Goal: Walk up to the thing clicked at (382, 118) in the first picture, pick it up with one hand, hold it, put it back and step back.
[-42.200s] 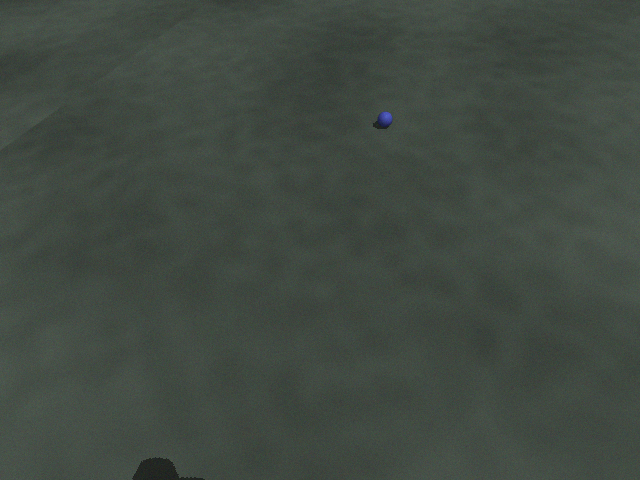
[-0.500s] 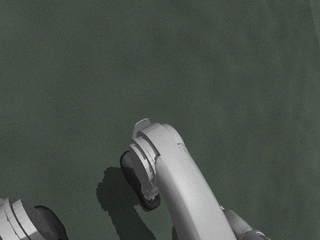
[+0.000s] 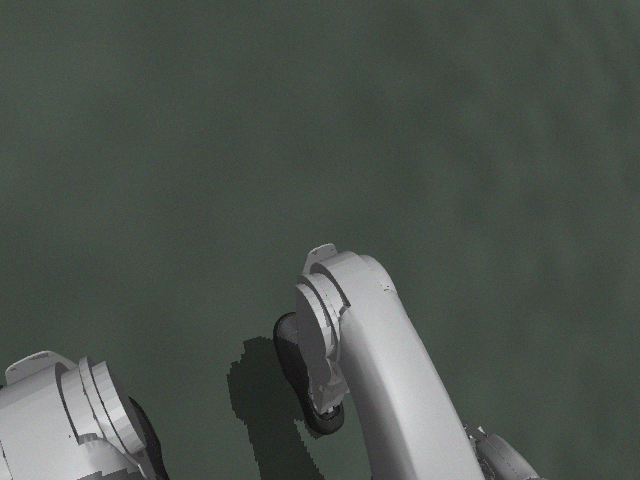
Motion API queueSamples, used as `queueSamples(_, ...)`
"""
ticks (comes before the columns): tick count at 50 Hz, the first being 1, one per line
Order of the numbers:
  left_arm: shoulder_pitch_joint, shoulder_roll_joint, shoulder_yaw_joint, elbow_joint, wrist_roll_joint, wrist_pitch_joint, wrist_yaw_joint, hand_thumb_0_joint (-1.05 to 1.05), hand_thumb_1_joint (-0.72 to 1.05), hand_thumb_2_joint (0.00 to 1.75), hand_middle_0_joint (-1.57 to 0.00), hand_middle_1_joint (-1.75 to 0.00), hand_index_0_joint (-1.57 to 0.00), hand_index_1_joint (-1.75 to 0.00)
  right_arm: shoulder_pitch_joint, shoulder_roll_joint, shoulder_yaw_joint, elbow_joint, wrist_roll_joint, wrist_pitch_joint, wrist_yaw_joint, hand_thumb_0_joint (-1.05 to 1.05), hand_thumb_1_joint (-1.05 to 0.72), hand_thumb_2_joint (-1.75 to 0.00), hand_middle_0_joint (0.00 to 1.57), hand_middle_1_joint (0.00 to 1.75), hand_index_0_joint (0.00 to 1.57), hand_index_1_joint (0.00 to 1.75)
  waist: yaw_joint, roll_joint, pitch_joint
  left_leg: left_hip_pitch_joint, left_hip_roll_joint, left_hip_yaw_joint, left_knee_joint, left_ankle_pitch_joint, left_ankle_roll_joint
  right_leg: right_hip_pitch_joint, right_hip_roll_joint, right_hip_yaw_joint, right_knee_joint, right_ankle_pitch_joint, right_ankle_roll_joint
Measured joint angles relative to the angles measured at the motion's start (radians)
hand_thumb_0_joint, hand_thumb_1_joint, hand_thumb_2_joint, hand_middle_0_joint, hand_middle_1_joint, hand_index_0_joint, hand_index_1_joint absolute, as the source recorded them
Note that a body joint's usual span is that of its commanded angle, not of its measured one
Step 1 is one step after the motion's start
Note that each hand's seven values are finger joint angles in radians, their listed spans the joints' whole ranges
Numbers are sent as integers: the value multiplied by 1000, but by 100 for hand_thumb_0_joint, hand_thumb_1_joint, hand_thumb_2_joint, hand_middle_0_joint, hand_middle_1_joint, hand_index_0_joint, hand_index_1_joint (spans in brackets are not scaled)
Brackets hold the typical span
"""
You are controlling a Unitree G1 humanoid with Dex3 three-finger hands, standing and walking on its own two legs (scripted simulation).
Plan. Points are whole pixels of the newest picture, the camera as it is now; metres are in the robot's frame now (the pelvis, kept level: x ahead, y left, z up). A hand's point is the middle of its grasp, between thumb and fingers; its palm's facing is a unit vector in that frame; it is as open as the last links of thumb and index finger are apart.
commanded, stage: settle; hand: left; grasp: from above
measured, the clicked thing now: out of the picture +0.55 +0.34 -0.28
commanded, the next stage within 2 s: go down in 1.86 s
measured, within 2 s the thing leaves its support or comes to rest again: neither
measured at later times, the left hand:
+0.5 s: hand out of the picture +0.53 +0.33 -0.12, palm faces -0.41 -0.09 -0.91, open 5.3 cm
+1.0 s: hand out of the picture +0.53 +0.33 -0.10, palm faces -0.41 -0.09 -0.91, open 5.1 cm
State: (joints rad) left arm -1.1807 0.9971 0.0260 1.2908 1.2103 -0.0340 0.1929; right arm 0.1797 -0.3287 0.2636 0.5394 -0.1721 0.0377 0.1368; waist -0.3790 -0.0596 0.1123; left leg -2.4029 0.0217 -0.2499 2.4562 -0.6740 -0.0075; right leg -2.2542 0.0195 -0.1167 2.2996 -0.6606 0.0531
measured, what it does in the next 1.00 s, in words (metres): stands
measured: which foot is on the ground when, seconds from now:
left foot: down 0.00-1.00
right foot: down 0.00-1.00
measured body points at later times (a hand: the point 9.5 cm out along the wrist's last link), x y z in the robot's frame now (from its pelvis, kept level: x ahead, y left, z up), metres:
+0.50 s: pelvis -0.01 +0.00 +0.01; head +0.26 +0.10 +0.35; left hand +0.55 +0.34 -0.07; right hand +0.03 -0.27 -0.06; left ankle +0.06 +0.13 -0.29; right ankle +0.12 -0.13 -0.29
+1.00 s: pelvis -0.01 +0.00 +0.02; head +0.25 +0.10 +0.37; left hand +0.55 +0.34 -0.04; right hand +0.03 -0.27 -0.05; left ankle +0.06 +0.13 -0.29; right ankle +0.12 -0.13 -0.29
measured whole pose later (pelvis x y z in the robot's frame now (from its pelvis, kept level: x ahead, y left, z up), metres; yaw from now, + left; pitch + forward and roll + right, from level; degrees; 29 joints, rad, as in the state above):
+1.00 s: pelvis -0.01 +0.00 +0.02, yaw +4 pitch +36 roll -12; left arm -1.25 0.93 0.00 1.26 1.22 -0.06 0.04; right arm 0.23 -0.32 0.20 0.53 -0.13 0.12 0.06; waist -0.36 -0.01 0.03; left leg -2.36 0.02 -0.18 2.34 -0.62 0.00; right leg -2.24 0.00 -0.07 2.23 -0.63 0.05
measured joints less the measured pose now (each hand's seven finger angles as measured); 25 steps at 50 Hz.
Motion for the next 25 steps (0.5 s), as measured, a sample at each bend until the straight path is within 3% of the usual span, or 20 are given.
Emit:
queueSamples(8, -8, -39, -18, -21, -8, -4, -78, 0, 34, 69, -65, -97, -72, -90, 2, -9, -25, -17, 20, 34, -17, 0, -92, -90, 20, 30, 20, 30, 11, 25, -19, 16, -1, 19, -29, 17, 5, 13, -7, 12, -18, 8, -4)
queueSamples(25, -54, -46, -22, -23, 9, -16, -123, 0, 51, 69, -78, -94, -85, -86, 36, 4, -38, -14, 33, 61, -50, 0, -92, -90, 20, 30, 20, 30, 13, 40, -46, 19, -2, 47, -68, 46, 5, 3, -14, 33, -35, 28, -6)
